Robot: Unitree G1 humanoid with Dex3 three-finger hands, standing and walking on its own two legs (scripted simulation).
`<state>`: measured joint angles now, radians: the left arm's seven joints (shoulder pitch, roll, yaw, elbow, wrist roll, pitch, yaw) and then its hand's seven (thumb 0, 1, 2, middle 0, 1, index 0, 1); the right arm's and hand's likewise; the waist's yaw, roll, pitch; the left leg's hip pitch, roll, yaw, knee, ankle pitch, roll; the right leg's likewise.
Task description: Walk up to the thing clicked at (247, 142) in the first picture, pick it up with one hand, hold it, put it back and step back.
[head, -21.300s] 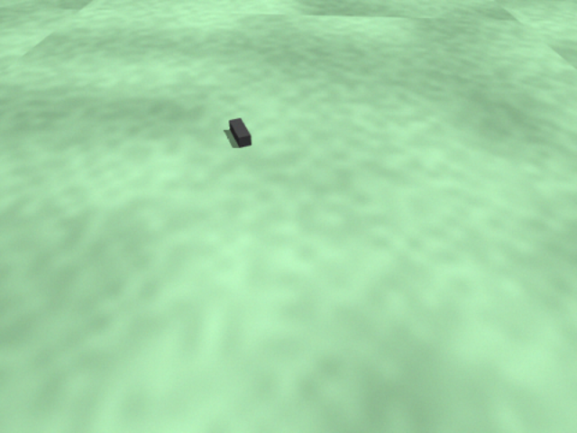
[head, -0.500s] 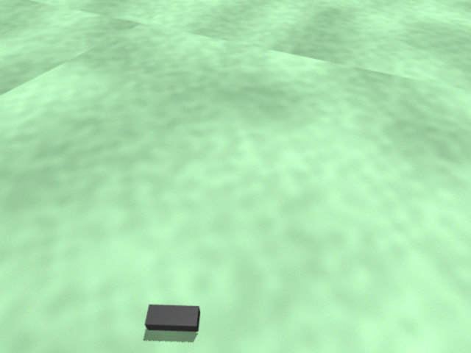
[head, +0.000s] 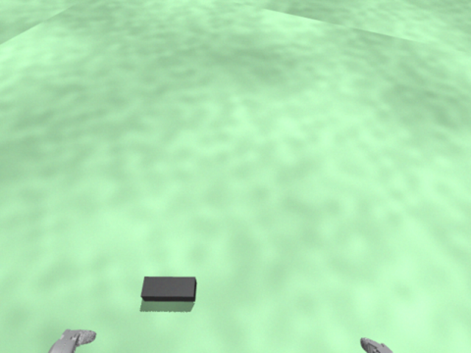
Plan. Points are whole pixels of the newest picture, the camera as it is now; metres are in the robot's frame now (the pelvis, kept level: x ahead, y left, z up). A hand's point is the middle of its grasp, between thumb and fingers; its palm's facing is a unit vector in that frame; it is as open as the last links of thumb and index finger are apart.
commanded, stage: rise first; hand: left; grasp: from above
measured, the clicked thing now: (169, 289) +0.46 +0.23 -0.71
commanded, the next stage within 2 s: none
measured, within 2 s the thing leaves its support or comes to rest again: neither
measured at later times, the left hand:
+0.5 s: hand out of the picture +0.13 +0.26 -0.21, palm faces -0.21 -0.85 -0.48, open 14.2 cm
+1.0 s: hand (127, 333) +0.26 +0.28 -0.41, palm faces -0.46 -0.39 -0.80, open 14.1 cm
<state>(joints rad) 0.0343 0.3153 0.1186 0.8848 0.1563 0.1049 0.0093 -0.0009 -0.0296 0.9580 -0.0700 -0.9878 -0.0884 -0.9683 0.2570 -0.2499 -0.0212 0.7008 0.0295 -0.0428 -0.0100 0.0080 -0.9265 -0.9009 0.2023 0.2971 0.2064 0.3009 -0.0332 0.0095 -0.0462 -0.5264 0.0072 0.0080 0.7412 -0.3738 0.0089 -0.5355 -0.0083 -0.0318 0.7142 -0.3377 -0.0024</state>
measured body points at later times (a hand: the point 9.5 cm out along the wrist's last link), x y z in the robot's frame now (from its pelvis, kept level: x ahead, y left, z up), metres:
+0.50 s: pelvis +0.00 +0.01 -0.07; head +0.10 +0.03 +0.37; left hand +0.15 +0.30 -0.18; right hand +0.18 -0.24 -0.16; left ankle +0.00 +0.11 -0.71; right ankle +0.01 -0.12 -0.71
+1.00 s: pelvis -0.07 +0.00 -0.27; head +0.13 +0.01 +0.13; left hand +0.28 +0.30 -0.36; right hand +0.09 -0.28 -0.40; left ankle -0.01 +0.11 -0.71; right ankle +0.01 -0.12 -0.71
